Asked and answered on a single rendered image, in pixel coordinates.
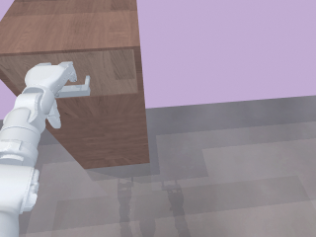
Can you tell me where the drawer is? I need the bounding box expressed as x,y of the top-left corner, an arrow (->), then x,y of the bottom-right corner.
0,49 -> 137,99

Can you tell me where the left robot upper arm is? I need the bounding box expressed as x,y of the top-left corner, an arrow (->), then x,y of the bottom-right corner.
0,164 -> 40,237

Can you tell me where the robot left hand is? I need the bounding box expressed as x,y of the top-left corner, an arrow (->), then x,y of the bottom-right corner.
25,61 -> 77,128

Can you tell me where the handle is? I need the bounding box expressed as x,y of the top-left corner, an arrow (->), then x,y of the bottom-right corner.
54,75 -> 91,99

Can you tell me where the left robot forearm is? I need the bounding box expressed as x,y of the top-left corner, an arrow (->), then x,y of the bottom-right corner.
0,84 -> 55,168

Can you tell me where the cabinet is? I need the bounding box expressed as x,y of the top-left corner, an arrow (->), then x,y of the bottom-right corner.
0,0 -> 150,170

